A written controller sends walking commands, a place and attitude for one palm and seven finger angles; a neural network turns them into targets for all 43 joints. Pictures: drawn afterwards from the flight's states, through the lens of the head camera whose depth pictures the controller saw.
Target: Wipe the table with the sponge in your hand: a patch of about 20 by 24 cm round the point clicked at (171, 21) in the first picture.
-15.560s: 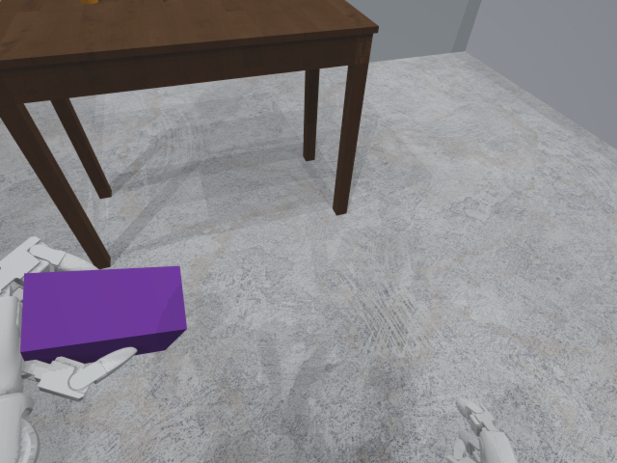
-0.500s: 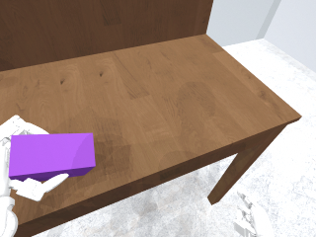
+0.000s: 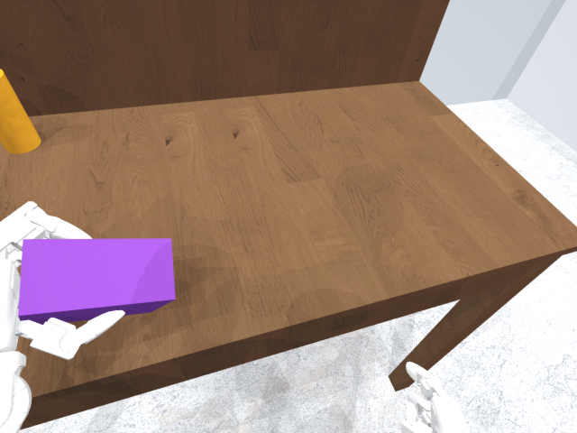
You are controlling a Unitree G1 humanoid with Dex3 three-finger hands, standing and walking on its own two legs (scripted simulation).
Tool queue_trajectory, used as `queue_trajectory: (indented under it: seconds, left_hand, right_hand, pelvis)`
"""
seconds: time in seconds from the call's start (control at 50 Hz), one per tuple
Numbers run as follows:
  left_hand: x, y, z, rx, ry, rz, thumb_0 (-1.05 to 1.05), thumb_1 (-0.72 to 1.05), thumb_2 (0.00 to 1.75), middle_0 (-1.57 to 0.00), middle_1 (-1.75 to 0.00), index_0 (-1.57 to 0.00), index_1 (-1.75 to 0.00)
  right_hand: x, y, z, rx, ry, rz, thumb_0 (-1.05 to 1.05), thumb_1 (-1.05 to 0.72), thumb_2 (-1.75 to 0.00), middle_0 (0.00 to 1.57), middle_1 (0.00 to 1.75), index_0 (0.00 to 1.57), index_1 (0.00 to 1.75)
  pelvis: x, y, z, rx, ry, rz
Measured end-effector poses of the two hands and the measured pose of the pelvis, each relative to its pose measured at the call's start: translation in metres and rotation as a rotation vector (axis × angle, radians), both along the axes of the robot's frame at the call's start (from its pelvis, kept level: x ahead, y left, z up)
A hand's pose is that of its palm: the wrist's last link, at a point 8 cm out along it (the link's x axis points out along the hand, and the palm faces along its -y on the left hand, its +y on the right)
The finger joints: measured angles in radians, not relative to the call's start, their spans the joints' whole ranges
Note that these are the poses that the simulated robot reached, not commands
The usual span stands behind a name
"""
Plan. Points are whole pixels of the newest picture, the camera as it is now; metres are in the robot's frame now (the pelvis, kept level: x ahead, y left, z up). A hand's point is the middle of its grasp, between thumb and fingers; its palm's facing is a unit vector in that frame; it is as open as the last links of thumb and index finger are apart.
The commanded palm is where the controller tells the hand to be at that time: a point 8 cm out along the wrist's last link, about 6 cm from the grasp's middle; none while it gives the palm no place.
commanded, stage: come to a stop and stand still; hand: left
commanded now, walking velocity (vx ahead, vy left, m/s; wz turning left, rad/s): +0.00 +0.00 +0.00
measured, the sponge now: (120, 280) +0.23 +0.22 +0.14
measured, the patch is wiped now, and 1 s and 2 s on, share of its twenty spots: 0.00 0.00 0.00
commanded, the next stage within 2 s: look again from close up in 0.48 s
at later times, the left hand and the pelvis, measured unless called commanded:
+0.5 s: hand (85, 258) +0.24 +0.25 +0.16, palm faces +0.40 -0.84 -0.37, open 10.3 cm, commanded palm +0.18 +0.28 +0.18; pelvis +0.03 +0.00 +0.00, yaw +0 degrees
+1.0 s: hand (93, 261) +0.24 +0.24 +0.16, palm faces +0.40 -0.84 -0.36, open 10.3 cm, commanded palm +0.18 +0.27 +0.18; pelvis +0.03 -0.01 +0.00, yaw +0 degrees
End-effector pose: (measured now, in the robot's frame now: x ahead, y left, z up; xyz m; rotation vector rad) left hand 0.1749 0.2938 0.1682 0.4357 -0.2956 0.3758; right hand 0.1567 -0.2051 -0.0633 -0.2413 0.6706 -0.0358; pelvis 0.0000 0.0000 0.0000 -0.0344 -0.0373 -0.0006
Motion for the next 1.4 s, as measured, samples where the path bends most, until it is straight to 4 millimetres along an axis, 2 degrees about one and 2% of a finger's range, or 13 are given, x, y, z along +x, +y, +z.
queue_trajectory:
  seconds: [0.1, 0.22, 0.36, 0.7, 1.12, 1.26, 1.4]
  left_hand:
    - [0.009, 0.005, -0.001, -0.013, -0.001, 0.019, -0.01, -0.52, 1.01, -0.7, -1.35, -0.74, -1.34]
    - [0.022, 0.001, 0.001, -0.018, 0.004, -0.006, -0.01, -0.52, 1.01, -0.7, -1.35, -0.74, -1.34]
    - [0.028, -0.002, 0.003, 0.003, 0.023, -0.022, -0.01, -0.52, 1.01, -0.7, -1.35, -0.74, -1.34]
    - [0.027, -0.012, 0.002, -0.011, 0.059, 0.01, -0.01, -0.52, 1.01, -0.7, -1.35, -0.74, -1.34]
    - [0.027, -0.015, 0.001, -0.028, 0.061, 0.01, -0.01, -0.52, 1.02, -0.7, -1.35, -0.74, -1.34]
    - [0.029, -0.032, 0.001, -0.025, 0.067, -0.015, -0.01, -0.52, 1.02, -0.7, -1.35, -0.74, -1.34]
    - [0.03, -0.052, 0.004, -0.008, 0.079, -0.03, -0.01, -0.52, 1.02, -0.7, -1.35, -0.74, -1.34]
  right_hand:
    - [0.017, 0.003, 0.003, -0.006, -0.01, 0.019, 0.02, -0.9, -0.89, 0.2, 0.3, 0.2, 0.3]
    - [0.035, -0.001, 0.01, -0.015, -0.031, 0.005, 0.01, -0.9, -0.89, 0.2, 0.3, 0.2, 0.3]
    - [0.044, -0.011, 0.012, -0.027, -0.029, -0.024, 0.01, -0.9, -0.89, 0.2, 0.3, 0.2, 0.3]
    - [0.037, -0.022, -0.001, -0.016, 0.034, -0.055, 0.01, -0.9, -0.89, 0.2, 0.3, 0.2, 0.3]
    - [0.035, -0.029, 0.004, -0.012, 0.022, -0.081, 0.01, -0.9, -0.89, 0.2, 0.3, 0.2, 0.3]
    - [0.031, -0.034, 0.001, 0.02, 0.022, -0.076, 0.01, -0.9, -0.89, 0.2, 0.3, 0.2, 0.3]
    - [0.024, -0.055, -0.007, 0.017, 0.058, -0.092, 0.01, -0.9, -0.89, 0.2, 0.3, 0.2, 0.3]
  pelvis:
    - [0.008, 0.003, 0.001, 0.003, 0.002, 0.003]
    - [0.017, 0.003, 0.002, 0.005, 0.004, 0.004]
    - [0.024, 0.001, 0.002, 0.008, 0.01, 0.005]
    - [0.028, -0.008, 0.003, 0.008, 0.013, 0.012]
    - [0.022, -0.014, 0.003, 0.016, 0.008, -0.009]
    - [0.018, -0.026, 0.002, 0.01, 0.01, -0.009]
    - [0.019, -0.043, 0.001, 0.008, 0.023, -0.015]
